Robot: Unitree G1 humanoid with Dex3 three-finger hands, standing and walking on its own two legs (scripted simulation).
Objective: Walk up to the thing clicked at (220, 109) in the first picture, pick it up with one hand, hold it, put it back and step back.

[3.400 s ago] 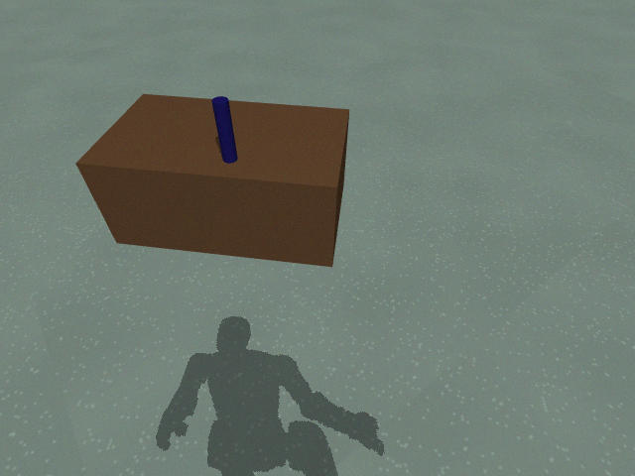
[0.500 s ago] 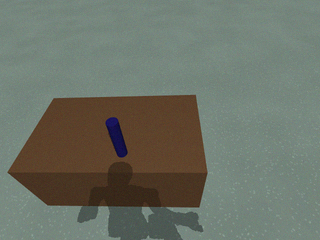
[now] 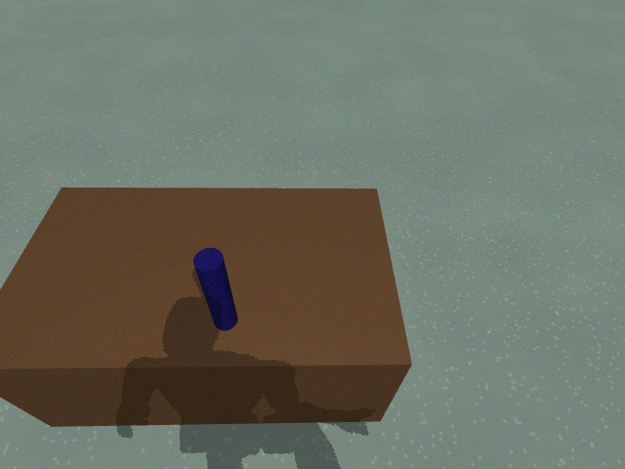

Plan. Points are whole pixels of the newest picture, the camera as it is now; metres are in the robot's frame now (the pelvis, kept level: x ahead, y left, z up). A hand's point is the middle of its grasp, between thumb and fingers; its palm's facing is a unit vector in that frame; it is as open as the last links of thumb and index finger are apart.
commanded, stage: walk up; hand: left
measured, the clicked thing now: (218, 292) +0.51 +0.20 -0.22
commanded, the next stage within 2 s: stand in 1.26 s
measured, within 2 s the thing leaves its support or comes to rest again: neither
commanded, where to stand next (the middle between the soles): +0.09 -0.02 m, yaw +1 degrees
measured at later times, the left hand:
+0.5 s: hand out of the picture +0.13 +0.23 -0.12, palm faces -0.01 -0.95 -0.32, open 7.4 cm
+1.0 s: hand out of the picture +0.11 +0.24 -0.13, palm faces +0.00 -0.95 -0.32, open 7.4 cm
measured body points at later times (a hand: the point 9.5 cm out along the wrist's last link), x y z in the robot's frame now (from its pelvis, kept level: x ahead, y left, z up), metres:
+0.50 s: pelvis +0.02 -0.01 +0.03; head +0.03 -0.01 +0.48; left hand +0.13 +0.28 -0.10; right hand +0.11 -0.32 -0.10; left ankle +0.03 +0.12 -0.72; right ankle +0.05 -0.14 -0.72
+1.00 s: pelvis +0.03 -0.01 +0.03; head +0.05 -0.01 +0.48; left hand +0.11 +0.29 -0.10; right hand +0.11 -0.31 -0.10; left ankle +0.03 +0.12 -0.72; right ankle +0.05 -0.14 -0.72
